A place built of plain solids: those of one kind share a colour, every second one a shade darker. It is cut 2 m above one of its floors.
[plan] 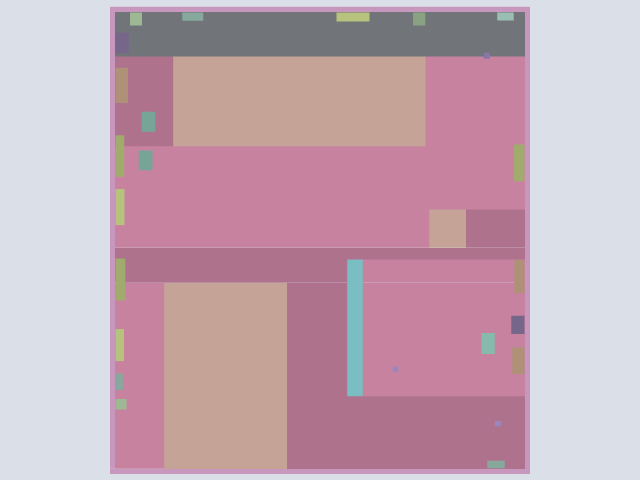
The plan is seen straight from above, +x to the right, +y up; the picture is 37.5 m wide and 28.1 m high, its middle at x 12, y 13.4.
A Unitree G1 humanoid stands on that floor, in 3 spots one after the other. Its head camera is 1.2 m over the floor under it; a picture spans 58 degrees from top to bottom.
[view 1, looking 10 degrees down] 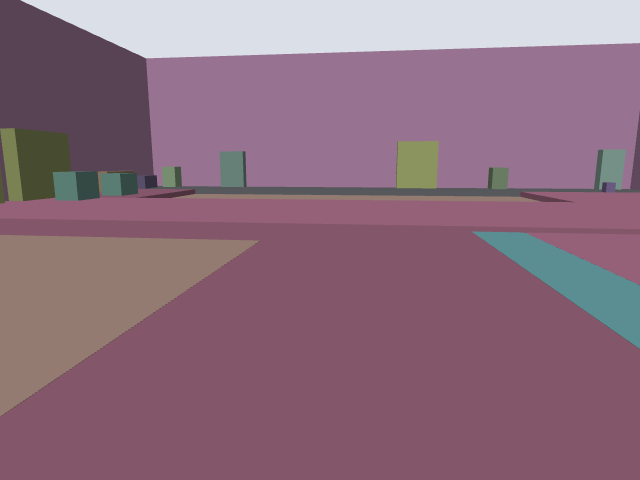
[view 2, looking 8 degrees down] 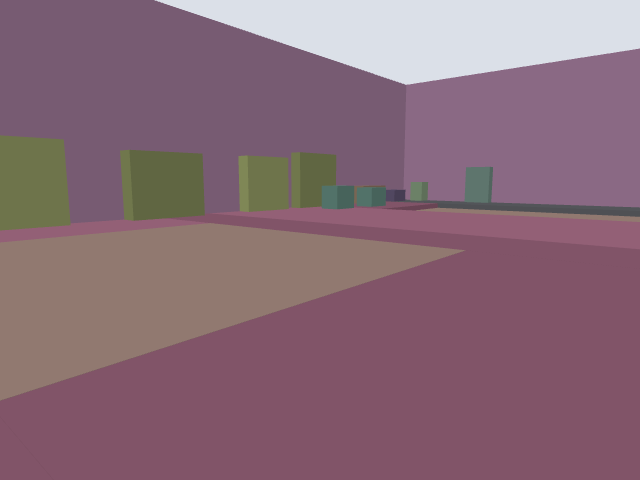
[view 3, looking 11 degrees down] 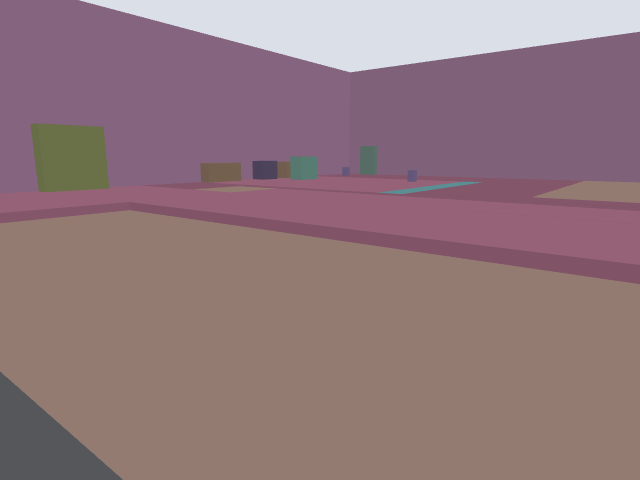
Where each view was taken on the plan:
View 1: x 11.83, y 4.31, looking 97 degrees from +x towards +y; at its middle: floor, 6.90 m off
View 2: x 12.84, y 3.72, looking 130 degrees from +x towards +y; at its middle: bay_floor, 8.62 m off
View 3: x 7.13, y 24.81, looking -52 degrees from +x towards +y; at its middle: bay_floor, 7.44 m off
